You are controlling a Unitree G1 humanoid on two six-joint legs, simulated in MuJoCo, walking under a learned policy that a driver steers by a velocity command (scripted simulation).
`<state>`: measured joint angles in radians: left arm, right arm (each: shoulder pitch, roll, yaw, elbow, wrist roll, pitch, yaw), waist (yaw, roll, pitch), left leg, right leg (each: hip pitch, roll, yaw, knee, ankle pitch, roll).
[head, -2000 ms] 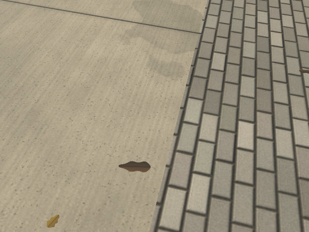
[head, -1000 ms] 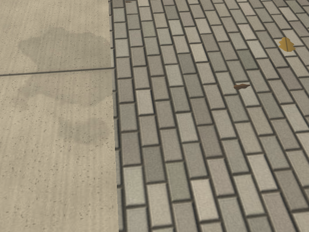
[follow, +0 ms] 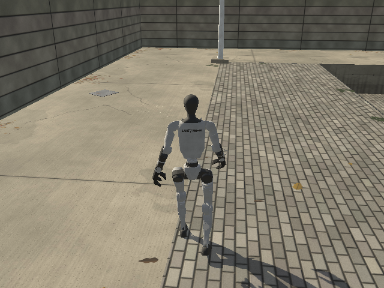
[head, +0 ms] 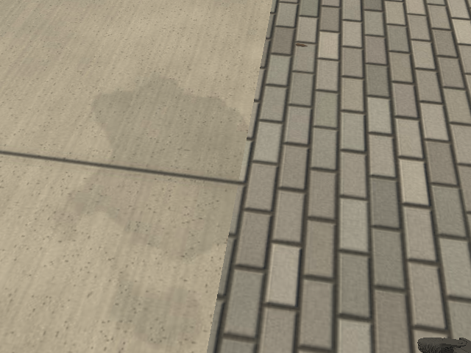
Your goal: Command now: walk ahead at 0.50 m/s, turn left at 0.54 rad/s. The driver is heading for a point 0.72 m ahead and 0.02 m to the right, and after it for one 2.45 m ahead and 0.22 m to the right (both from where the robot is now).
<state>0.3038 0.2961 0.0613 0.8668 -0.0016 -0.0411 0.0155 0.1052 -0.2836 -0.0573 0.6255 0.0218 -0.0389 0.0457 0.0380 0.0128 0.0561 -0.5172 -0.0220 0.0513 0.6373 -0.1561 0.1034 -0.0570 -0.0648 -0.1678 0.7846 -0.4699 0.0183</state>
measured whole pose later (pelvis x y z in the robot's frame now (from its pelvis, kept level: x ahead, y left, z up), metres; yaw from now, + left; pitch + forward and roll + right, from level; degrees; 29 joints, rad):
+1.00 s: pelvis +0.56 +0.04 +0.01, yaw +8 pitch +3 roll -1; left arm 0.42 0.30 0.05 0.90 -0.02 -0.04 0.00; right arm 0.02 -0.25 -0.03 0.64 0.00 -0.10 0.03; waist 0.09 0.01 0.02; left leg -0.48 0.02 0.00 0.49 -0.05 0.02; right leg 0.01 0.01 0.03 0.43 -0.45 -0.01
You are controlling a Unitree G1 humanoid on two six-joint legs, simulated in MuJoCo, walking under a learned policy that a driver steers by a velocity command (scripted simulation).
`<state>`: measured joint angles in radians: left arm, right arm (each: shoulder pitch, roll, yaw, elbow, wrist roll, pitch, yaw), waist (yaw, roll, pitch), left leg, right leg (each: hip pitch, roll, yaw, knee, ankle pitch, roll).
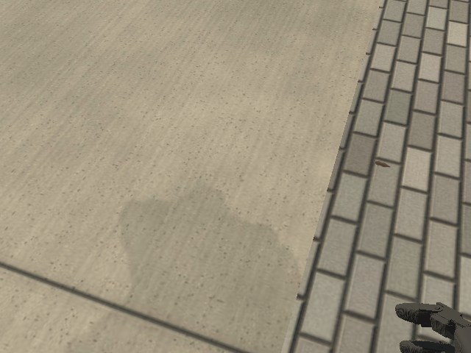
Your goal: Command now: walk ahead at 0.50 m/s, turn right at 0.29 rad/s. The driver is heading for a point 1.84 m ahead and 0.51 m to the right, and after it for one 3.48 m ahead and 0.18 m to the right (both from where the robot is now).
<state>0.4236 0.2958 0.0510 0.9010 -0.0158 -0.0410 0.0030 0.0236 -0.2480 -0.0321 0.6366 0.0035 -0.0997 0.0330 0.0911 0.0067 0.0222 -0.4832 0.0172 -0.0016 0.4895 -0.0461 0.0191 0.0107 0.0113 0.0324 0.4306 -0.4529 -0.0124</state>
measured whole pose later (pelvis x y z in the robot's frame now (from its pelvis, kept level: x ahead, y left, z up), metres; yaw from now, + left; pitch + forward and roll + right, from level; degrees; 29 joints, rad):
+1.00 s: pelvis +0.33 -0.04 +0.01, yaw -28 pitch +1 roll +0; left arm 0.14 0.27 0.05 0.67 0.01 0.03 0.01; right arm 0.19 -0.27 -0.05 0.79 -0.02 -0.01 -0.02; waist 0.00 -0.03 0.01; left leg -0.31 0.02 -0.04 0.56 -0.26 -0.02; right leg -0.38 0.11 0.12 0.56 -0.22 -0.03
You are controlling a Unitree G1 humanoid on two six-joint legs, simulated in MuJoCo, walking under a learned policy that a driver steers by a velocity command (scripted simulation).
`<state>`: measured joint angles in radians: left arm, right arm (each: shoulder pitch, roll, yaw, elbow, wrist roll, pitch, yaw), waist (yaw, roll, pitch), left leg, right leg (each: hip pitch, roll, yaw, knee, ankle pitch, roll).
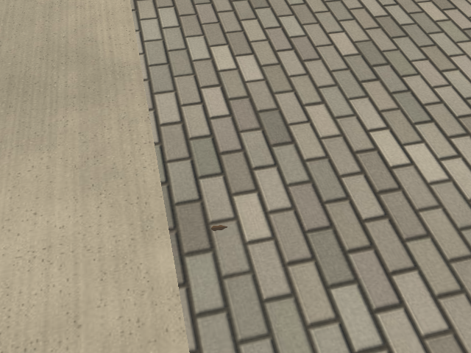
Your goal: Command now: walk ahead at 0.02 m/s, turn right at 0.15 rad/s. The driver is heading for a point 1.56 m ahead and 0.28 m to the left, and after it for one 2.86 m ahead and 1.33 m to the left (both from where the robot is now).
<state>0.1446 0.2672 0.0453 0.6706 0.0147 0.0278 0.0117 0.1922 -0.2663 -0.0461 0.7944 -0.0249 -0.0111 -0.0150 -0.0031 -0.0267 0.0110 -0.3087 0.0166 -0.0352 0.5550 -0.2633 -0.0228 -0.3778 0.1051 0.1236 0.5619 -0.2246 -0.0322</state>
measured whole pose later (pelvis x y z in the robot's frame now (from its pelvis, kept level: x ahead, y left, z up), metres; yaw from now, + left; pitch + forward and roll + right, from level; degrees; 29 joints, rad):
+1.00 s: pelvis +0.18 -0.01 +0.01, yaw +2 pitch +1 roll -1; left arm 0.41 0.22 0.04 0.92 0.01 -0.08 0.00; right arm 0.16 -0.30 -0.05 0.84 0.03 -0.07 0.03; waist 0.05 0.05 0.00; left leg -0.65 0.09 -0.02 0.90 -0.11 0.02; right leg 0.03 0.05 -0.04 0.20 -0.25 -0.05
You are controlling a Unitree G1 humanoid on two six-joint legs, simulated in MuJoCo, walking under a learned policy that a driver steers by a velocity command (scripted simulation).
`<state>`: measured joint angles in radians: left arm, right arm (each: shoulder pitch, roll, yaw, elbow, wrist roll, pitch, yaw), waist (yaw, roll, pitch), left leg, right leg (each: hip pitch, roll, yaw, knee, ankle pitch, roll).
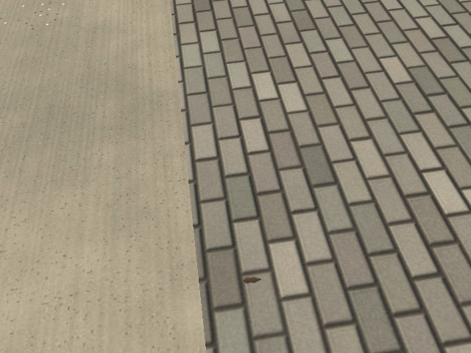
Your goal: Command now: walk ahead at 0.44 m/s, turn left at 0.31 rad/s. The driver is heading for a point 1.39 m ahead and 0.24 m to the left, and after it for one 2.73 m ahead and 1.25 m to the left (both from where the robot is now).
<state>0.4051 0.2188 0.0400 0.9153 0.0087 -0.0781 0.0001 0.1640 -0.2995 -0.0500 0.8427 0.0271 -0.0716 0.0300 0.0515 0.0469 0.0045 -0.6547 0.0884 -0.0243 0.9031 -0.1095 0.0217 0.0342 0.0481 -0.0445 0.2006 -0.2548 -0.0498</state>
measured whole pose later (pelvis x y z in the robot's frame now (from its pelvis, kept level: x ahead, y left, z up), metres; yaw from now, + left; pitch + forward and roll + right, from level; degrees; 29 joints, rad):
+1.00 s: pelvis +0.59 +0.10 +0.00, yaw +19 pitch +2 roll -1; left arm 0.36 0.26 0.04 0.82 -0.01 -0.09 -0.02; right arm 0.18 -0.29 -0.04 0.72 0.00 -0.07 0.01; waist 0.05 0.05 0.01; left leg -0.66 0.10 -0.05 0.86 -0.13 -0.01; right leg -0.11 0.06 -0.02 0.26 -0.18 -0.06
